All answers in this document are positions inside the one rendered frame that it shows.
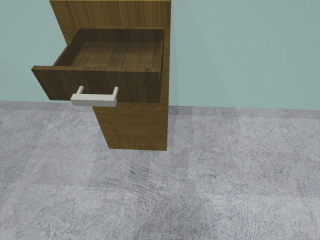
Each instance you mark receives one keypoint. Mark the drawer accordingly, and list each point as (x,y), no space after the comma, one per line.
(100,59)

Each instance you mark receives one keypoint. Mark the handle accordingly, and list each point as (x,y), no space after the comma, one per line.
(96,100)

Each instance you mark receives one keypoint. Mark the cabinet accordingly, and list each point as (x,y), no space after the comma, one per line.
(128,125)

